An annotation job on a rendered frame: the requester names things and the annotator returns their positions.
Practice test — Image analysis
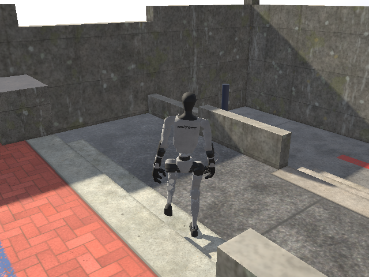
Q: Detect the robot left hand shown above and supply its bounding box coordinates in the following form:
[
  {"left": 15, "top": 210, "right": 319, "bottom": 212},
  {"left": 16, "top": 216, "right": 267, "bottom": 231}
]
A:
[{"left": 152, "top": 168, "right": 166, "bottom": 183}]

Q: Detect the robot right hand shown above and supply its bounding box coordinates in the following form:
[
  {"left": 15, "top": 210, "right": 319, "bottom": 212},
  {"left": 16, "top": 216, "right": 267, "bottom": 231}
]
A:
[{"left": 204, "top": 165, "right": 215, "bottom": 179}]

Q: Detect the robot left forearm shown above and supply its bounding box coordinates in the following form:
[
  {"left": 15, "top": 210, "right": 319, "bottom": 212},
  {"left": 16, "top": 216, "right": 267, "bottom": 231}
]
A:
[{"left": 153, "top": 140, "right": 165, "bottom": 169}]

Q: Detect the robot right forearm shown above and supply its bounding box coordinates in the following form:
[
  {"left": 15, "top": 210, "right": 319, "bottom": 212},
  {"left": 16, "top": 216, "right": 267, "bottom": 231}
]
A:
[{"left": 206, "top": 143, "right": 215, "bottom": 167}]

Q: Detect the left robot upper arm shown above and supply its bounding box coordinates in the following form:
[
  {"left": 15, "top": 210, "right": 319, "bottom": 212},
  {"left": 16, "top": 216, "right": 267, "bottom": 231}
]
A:
[{"left": 160, "top": 116, "right": 176, "bottom": 149}]

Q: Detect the right robot upper arm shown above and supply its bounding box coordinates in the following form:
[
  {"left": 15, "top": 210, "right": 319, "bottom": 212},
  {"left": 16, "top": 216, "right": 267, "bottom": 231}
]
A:
[{"left": 199, "top": 118, "right": 212, "bottom": 151}]

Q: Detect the robot left foot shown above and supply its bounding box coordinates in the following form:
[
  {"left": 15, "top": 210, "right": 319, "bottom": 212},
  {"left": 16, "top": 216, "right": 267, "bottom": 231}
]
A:
[{"left": 164, "top": 204, "right": 172, "bottom": 216}]

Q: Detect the robot right shin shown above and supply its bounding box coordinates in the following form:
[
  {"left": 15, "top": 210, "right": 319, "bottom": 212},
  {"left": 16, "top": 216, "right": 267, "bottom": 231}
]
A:
[{"left": 191, "top": 190, "right": 200, "bottom": 229}]

